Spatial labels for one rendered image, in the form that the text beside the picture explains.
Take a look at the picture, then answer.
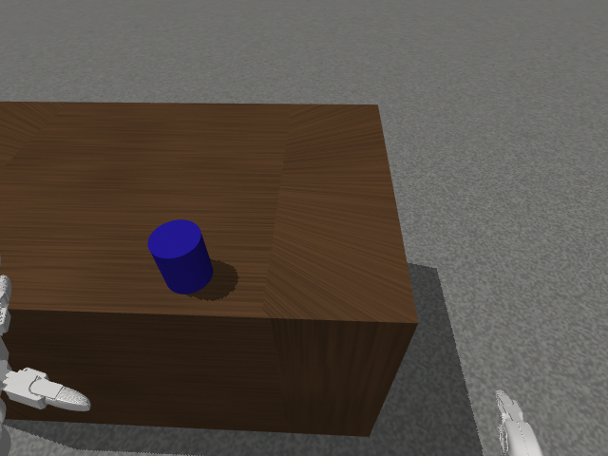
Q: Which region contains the can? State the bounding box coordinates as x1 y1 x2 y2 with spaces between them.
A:
147 219 213 295

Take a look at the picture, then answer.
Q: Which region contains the left robot hand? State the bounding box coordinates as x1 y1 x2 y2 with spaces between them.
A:
0 256 91 411

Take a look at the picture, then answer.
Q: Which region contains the right robot hand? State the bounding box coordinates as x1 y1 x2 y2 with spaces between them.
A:
495 389 544 456

